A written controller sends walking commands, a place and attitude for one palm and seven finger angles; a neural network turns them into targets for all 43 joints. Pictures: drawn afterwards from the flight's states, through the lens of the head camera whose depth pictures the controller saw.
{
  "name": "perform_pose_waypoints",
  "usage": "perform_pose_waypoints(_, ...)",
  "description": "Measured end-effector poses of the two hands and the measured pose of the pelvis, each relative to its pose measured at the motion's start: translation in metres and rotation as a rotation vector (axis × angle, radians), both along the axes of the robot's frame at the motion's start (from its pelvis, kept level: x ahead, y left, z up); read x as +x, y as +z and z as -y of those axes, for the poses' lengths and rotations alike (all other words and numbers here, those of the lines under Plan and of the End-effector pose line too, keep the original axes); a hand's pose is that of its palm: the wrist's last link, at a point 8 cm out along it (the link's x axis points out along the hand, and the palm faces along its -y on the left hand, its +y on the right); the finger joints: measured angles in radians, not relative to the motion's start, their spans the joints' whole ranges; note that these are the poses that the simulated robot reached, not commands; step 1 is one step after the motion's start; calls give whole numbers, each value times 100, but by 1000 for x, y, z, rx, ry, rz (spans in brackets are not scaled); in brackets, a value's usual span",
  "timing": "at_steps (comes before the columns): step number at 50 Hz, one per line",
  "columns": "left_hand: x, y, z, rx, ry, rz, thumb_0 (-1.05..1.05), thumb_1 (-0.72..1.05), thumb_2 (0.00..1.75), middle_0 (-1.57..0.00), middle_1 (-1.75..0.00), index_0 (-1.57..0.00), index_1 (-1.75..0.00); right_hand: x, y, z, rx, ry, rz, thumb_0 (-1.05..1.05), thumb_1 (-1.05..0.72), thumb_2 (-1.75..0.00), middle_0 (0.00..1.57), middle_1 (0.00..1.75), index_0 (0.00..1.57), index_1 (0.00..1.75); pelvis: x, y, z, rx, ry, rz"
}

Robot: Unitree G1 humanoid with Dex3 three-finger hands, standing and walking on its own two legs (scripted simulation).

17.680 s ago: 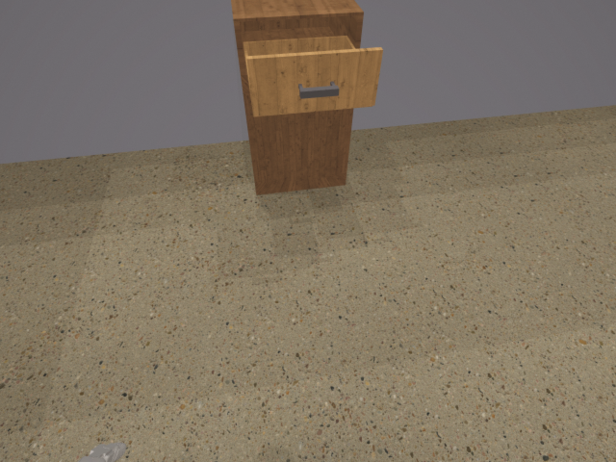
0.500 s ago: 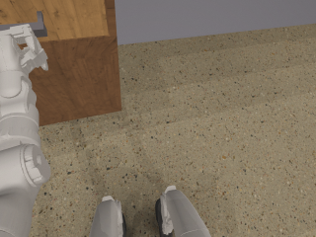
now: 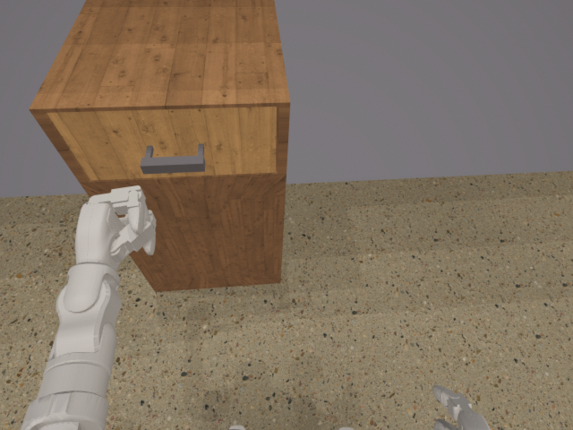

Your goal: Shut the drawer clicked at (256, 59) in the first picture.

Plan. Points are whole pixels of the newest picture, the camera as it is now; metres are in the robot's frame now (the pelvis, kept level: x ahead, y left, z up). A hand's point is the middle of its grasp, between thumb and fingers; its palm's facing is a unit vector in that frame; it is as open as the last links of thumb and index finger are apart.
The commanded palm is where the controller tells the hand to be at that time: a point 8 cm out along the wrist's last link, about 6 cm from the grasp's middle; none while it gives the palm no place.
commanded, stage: draw the hand back to the body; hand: left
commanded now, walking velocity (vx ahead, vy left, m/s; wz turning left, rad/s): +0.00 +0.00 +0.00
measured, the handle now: (174, 157) +0.59 +0.24 -0.03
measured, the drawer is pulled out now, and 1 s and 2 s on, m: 0.00 0.00 0.00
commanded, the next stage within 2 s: step back with the hand held close in 0.88 s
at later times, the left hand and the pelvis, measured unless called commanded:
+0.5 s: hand (56, 306) +0.22 +0.22 +0.16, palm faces +0.35 -0.89 -0.30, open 3.2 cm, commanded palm +0.17 +0.26 +0.18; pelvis -0.01 -0.01 +0.04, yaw +1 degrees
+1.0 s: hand (13, 349) +0.18 +0.22 +0.19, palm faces +0.42 -0.82 -0.39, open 3.2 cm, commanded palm +0.13 +0.26 +0.22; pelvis +0.00 -0.02 +0.05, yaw +1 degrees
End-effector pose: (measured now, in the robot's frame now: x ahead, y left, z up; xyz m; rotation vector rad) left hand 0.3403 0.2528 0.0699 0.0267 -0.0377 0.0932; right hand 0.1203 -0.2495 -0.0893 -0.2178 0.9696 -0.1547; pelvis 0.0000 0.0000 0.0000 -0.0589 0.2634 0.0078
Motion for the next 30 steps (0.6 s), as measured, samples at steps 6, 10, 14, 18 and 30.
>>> perform_pose_waypoints(6, -37, 26, 2, 155, 53, -74, 1, 90, 90, -140, -160, -140, -160, 14, 18, -8, 27, -20, 95, 0, -91, -90, 20, 30, 20, 30, -5, 14, 2, 27, -12, 90)
perform_pose_waypoints(10, -66, 45, -5, 217, 127, -92, 1, 89, 89, -140, -160, -140, -160, 23, 31, -14, 41, -9, 151, 0, -91, -90, 20, 30, 20, 30, -6, 24, 4, 36, -14, 150)
perform_pose_waypoints(14, -93, 65, -12, 243, 194, -79, 2, 89, 89, -140, -160, -140, -160, 32, 42, -18, 43, 24, 192, 1, -91, -90, 20, 30, 20, 30, -8, 32, 7, 41, -8, 205)
perform_pose_waypoints(18, -118, 81, -14, 255, 234, -58, 1, 89, 89, -140, -160, -140, -160, 40, 51, -20, 40, 60, 231, 1, -91, -90, 20, 30, 20, 30, -9, 38, 10, 43, -1, 249)
perform_pose_waypoints(30, -180, 127, -9, 340, 291, 30, 1, 89, 89, -140, -160, -140, -160, 54, 63, -17, 47, 119, 310, 1, -91, -90, 20, 30, 20, 30, -6, 47, 18, 48, 7, 311)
